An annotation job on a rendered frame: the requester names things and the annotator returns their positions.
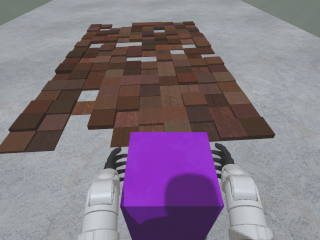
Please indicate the robot right hand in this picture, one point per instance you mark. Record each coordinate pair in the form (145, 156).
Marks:
(224, 160)

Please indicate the robot left hand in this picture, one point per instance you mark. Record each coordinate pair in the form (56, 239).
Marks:
(112, 164)

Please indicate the robot right forearm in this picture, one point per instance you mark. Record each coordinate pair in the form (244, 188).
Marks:
(244, 206)

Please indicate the robot left forearm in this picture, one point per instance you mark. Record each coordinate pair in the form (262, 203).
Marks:
(101, 210)

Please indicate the carton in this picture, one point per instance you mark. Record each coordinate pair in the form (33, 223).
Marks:
(170, 189)

